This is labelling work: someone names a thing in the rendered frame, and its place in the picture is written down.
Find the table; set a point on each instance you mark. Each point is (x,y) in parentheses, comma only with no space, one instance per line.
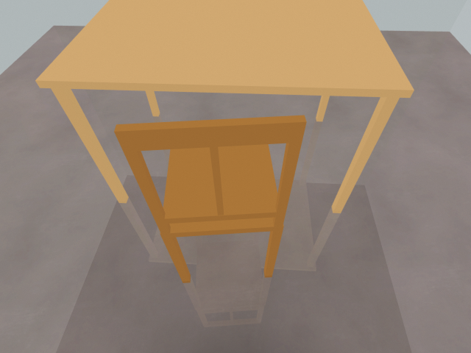
(289,47)

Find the chair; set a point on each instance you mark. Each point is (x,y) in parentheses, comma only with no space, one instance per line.
(220,177)

